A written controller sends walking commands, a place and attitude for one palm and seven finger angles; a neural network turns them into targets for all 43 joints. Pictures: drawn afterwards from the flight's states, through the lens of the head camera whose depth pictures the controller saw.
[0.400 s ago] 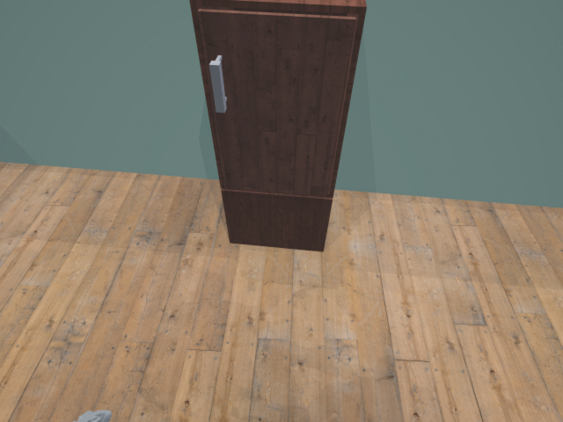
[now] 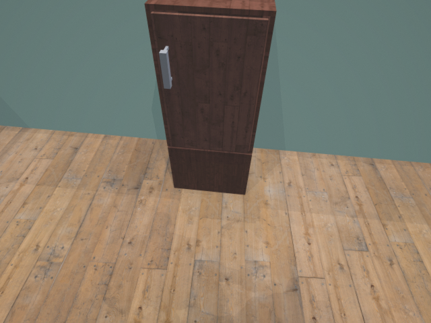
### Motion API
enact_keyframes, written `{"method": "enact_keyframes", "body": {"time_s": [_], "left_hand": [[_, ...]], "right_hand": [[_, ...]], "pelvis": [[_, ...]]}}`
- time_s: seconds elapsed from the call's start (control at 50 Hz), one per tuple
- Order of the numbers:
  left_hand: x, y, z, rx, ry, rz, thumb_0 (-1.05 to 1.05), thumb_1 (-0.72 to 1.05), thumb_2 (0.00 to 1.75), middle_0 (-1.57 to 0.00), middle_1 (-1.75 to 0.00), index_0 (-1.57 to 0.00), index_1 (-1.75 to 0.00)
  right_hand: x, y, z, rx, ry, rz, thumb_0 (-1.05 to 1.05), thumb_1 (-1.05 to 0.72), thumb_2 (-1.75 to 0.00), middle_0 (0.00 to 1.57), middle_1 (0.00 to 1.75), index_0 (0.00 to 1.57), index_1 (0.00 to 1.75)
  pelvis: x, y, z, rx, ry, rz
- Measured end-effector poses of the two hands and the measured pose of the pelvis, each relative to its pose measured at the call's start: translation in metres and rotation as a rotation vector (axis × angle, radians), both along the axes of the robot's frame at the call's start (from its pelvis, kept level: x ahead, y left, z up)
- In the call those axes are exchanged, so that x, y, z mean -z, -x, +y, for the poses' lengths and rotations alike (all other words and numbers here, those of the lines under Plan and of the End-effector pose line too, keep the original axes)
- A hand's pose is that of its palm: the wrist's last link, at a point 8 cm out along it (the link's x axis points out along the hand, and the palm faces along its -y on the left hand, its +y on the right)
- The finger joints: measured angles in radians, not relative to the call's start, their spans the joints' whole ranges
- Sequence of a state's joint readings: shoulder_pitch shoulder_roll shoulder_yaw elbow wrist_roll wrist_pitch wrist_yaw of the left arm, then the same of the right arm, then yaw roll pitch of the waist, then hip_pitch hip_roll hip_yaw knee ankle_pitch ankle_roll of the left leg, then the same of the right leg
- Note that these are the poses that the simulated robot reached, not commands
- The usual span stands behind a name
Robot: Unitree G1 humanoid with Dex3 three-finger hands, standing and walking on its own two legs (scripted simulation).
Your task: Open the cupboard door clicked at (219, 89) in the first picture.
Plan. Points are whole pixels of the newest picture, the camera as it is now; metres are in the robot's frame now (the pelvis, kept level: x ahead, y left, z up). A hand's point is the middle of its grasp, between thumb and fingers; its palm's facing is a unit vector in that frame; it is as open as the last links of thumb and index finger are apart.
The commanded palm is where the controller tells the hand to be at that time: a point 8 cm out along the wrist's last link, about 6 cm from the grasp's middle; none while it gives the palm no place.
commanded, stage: stand and wait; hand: left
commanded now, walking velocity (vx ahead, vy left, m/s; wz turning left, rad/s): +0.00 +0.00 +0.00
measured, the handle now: (167, 67) +0.93 +0.23 +0.02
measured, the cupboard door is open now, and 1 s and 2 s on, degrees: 0 0 0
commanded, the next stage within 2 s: look at it before walking up in 0.42 s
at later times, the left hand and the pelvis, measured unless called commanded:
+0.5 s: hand out of the picture +0.07 +0.24 -0.15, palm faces -0.04 -0.94 -0.34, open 7.4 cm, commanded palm none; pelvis -0.01 -0.01 +0.00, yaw +0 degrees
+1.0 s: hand out of the picture +0.07 +0.24 -0.15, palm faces -0.04 -0.94 -0.34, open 7.4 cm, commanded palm none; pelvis +0.00 -0.01 +0.00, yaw +0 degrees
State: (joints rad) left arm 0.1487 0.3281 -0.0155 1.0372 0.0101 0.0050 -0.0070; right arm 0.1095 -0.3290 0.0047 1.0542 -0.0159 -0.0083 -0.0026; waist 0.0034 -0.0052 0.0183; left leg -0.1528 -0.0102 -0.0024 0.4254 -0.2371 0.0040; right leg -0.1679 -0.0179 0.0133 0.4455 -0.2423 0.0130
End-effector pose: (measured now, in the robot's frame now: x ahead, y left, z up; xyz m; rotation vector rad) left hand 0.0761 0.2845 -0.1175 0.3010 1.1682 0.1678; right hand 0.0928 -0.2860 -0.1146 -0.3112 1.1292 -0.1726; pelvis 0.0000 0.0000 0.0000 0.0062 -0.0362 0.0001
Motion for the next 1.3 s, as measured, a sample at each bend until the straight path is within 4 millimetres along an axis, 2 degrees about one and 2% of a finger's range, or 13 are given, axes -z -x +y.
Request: {"method": "enact_keyframes", "body": {"time_s": [0.18, 0.32, 0.74, 0.96, 1.2, 1.3], "left_hand": [[0.000, 0.019, 0.003, -0.011, -0.018, 0.054, 0.00, 0.90, 0.90, -0.20, -0.30, -0.20, -0.30], [-0.002, 0.020, 0.003, -0.010, -0.025, 0.056, 0.00, 0.91, 0.90, -0.20, -0.30, -0.20, -0.30], [-0.004, 0.006, -0.003, 0.005, -0.015, 0.023, 0.00, 0.91, 0.90, -0.20, -0.30, -0.20, -0.30], [-0.005, 0.008, -0.002, -0.001, -0.023, 0.032, 0.00, 0.91, 0.90, -0.20, -0.30, -0.20, -0.30], [-0.006, 0.012, -0.003, -0.007, -0.026, 0.044, 0.00, 0.91, 0.90, -0.20, -0.30, -0.20, -0.30], [0.004, 0.019, -0.013, -0.027, 0.002, 0.065, 0.00, 0.91, 0.90, -0.20, -0.30, -0.20, -0.30]], "right_hand": [[0.005, 0.033, -0.012, 0.032, 0.010, 0.085, 0.01, -0.91, -0.90, 0.20, 0.30, 0.20, 0.30], [0.007, 0.044, -0.014, 0.043, 0.006, 0.110, 0.01, -0.91, -0.90, 0.20, 0.30, 0.20, 0.30], [0.004, 0.032, -0.012, 0.034, -0.002, 0.073, 0.01, -0.91, -0.90, 0.20, 0.30, 0.20, 0.30], [0.003, 0.026, -0.015, 0.033, 0.001, 0.064, 0.01, -0.91, -0.90, 0.20, 0.30, 0.20, 0.30], [0.004, 0.029, -0.017, 0.031, 0.001, 0.084, 0.01, -0.91, -0.90, 0.20, 0.30, 0.20, 0.30], [0.012, 0.037, -0.006, 0.034, -0.016, 0.118, 0.01, -0.91, -0.90, 0.20, 0.30, 0.20, 0.30]], "pelvis": [[-0.001, 0.005, -0.004, 0.002, 0.001, 0.000], [-0.002, 0.007, -0.006, 0.003, 0.001, -0.001], [-0.003, 0.007, -0.007, 0.006, 0.000, 0.002], [-0.004, 0.005, -0.009, 0.008, 0.000, -0.002], [-0.004, 0.004, -0.011, 0.006, 0.001, 0.001], [-0.002, -0.004, -0.009, 0.008, 0.009, 0.007]]}}
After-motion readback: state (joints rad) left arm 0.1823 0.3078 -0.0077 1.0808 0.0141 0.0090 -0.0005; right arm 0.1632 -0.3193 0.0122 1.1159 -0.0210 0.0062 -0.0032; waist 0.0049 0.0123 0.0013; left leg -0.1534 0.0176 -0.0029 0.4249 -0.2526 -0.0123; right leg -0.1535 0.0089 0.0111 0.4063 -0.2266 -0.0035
